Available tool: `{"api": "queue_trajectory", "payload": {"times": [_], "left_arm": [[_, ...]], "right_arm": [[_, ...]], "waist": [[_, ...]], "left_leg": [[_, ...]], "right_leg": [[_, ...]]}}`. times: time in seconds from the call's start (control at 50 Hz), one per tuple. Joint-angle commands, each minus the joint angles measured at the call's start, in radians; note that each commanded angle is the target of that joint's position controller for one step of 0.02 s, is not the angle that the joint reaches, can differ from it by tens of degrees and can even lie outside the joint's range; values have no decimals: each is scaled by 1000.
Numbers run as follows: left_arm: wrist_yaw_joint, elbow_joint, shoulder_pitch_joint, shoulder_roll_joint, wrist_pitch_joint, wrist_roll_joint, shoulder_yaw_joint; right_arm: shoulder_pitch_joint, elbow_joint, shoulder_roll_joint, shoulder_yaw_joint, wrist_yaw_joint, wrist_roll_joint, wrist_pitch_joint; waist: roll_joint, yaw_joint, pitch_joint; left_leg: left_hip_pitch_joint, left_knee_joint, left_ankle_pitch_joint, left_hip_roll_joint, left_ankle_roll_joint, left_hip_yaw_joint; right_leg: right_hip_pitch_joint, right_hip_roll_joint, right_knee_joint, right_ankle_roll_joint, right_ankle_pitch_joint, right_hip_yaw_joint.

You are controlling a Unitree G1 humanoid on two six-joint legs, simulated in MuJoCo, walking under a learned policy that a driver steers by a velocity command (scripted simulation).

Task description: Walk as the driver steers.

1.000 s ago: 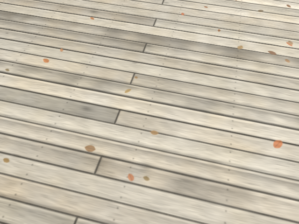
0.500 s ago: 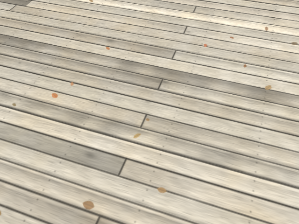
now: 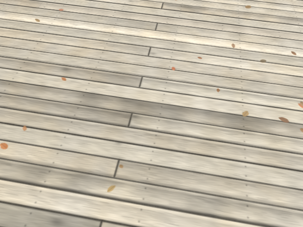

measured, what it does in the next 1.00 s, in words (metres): walks ahead, turning right: right foot, then left foot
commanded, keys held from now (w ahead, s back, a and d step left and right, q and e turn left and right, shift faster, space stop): w+e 0.44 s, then w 0.56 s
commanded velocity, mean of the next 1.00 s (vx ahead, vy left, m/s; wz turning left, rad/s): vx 0.50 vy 0.00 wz -0.36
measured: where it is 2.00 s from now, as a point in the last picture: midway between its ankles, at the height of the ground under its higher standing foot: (198, 165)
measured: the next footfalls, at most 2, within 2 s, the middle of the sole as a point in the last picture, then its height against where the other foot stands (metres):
right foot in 0.34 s outside the picture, level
left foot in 0.88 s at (168, 183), level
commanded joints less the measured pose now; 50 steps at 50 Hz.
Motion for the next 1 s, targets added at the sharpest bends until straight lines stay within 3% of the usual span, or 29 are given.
{"api": "queue_trajectory", "payload": {"times": [0.02,0.08,0.16,0.26,0.3,0.32,0.34,0.36,0.38,0.4,0.42,0.44,0.46,0.48,0.52,0.56,0.64,0.7,0.78,0.82,0.84,0.86,0.88,0.9,0.92,0.94,0.96,0.98,1.0], "left_arm": [[1,-80,11,31,17,2,17],[-5,-112,-44,25,24,11,17],[-34,-154,-174,4,13,13,4],[-58,-221,-277,28,20,14,8],[-60,-227,-226,61,24,17,25],[-58,-204,-119,91,26,14,46],[-46,-155,53,154,30,9,82],[-23,-133,166,261,39,2,112],[-29,-173,98,316,22,3,108],[-41,-186,107,218,6,8,79],[-41,-180,81,176,-9,14,66],[-40,-187,18,149,-16,15,57],[-34,-198,-47,106,-17,21,43],[-28,-215,-81,86,-16,34,34],[-20,-211,-78,90,-23,35,33],[-9,-192,-44,110,-30,31,37],[3,-159,1,116,-29,25,36],[2,-125,46,123,-30,20,37],[7,-86,87,128,-16,17,42],[11,-78,80,137,-7,17,46],[12,-81,63,144,-3,18,47],[12,-84,50,133,2,20,40],[14,-102,53,95,4,33,22],[6,-109,201,-4,-16,28,-6],[3,-99,160,49,-31,13,-1],[-1,-129,55,117,-41,-8,16],[0,-149,-20,117,-46,-5,14],[1,-157,-57,109,-47,12,16],[1,-153,-42,102,-41,20,21]], "right_arm": [[-19,-27,-112,-31,-3,-4,-24],[-2,-1,-141,-43,-13,-8,-26],[27,20,-178,-53,-25,1,-13],[81,53,-222,-71,-26,30,19],[66,50,-252,-80,-29,40,34],[50,47,-257,-81,-30,45,43],[54,44,-233,-70,-31,41,47],[87,19,-151,-40,-30,-5,39],[132,-36,-69,-9,-18,-7,5],[10,-43,-170,-28,-6,36,-29],[-48,-64,-180,-30,-1,58,-46],[-47,-52,-165,-28,-10,39,-51],[-29,-33,-175,-35,-16,16,-45],[-4,-22,-176,-38,-12,13,-32],[15,-10,-150,-35,-10,4,-9],[-34,-24,-126,-26,-11,-1,2],[-153,-51,-100,-12,-1,6,-2],[-230,-70,-97,-5,11,18,-9],[-265,-94,-120,-7,31,18,-21],[-219,-85,-137,-13,36,19,-25],[-156,-69,-156,-23,34,18,-27],[-28,-30,-190,-42,28,13,-28],[142,1,-242,-55,22,0,-28],[241,28,-326,-78,22,-2,-20],[260,43,-236,-55,27,25,-17],[180,29,-191,-39,24,29,-16],[105,11,-168,-30,20,16,-10],[55,5,-145,-20,20,5,-8],[31,2,-124,-12,19,-6,-12]], "waist": [[159,8,-11],[119,6,6],[95,-39,36],[95,-59,68],[123,-14,16],[120,53,-45],[89,134,-135],[-115,140,-211],[-269,40,-352],[-92,117,-337],[-61,106,-212],[31,58,-135],[26,18,-104],[1,-8,-90],[4,-21,-84],[12,-10,-54],[-9,40,-14],[-20,74,26],[-27,76,47],[-48,47,27],[-58,9,-11],[-43,-57,-96],[23,-123,-243],[291,-74,-381],[299,-111,-394],[215,-113,-222],[133,-92,-135],[99,-65,-59],[121,-31,-46]], "left_leg": [[99,-287,85,277,165,-201],[124,-304,170,273,171,-94],[157,-307,198,255,143,33],[324,-231,296,306,111,84],[359,-89,613,304,88,116],[341,71,747,281,69,143],[235,305,719,234,32,169],[-54,652,190,166,-23,174],[-414,942,-436,-43,-68,-29],[-521,985,-391,6,-40,-172],[-568,943,-305,45,-11,-158],[-515,854,-226,90,-5,-162],[-437,765,-175,125,-10,-163],[-371,732,-140,143,-14,-164],[-329,662,-95,141,-38,-142],[-356,554,-4,135,-64,-130],[-337,277,251,102,-74,-116],[-313,164,329,77,-61,-107],[-368,82,228,64,-13,-118],[-306,66,147,46,16,-102],[-208,55,116,16,37,-73],[-24,42,138,-6,66,-50],[268,87,165,124,128,-188],[647,27,-15,360,297,-648],[674,-120,-241,380,306,-856],[546,-142,-303,353,253,-720],[400,-158,-242,314,220,-596],[266,-189,-144,278,213,-511],[191,-210,-60,248,202,-452]], "right_leg": [[-152,-85,-6,13,93,51],[-197,-88,-132,25,226,55],[-152,-66,-367,11,391,-15],[-166,-37,-491,-41,278,-71],[-55,26,-499,-80,171,-130],[90,75,-530,-108,164,-163],[348,125,-576,-146,213,-161],[620,-69,-600,-219,265,153],[864,-261,-800,-420,-9,743],[849,-269,-889,-371,-51,740],[748,-239,-880,-331,4,603],[598,-195,-873,-296,113,488],[482,-163,-878,-272,221,386],[405,-141,-900,-264,290,337],[341,-125,-931,-270,412,269],[321,-111,-957,-267,478,206],[324,-66,-972,-212,407,117],[345,-89,-981,-203,317,125],[503,-158,-908,-190,395,162],[548,-171,-855,-169,522,166],[552,-154,-783,-154,684,151],[524,-102,-630,-131,810,111],[364,-45,-367,-97,645,71],[-42,132,26,-8,87,15],[-197,139,147,-10,-213,119],[-278,75,183,-22,-149,115],[-261,20,144,-30,-62,73],[-234,-13,72,-28,-4,56],[-172,-44,17,-28,40,61]]}}
Keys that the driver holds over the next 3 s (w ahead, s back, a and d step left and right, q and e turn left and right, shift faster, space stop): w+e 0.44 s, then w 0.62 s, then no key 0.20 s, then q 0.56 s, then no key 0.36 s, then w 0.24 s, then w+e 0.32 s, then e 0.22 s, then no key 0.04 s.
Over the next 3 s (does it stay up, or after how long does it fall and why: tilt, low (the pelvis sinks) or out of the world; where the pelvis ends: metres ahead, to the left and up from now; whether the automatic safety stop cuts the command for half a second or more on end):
stays up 1.05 -0.25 -0.02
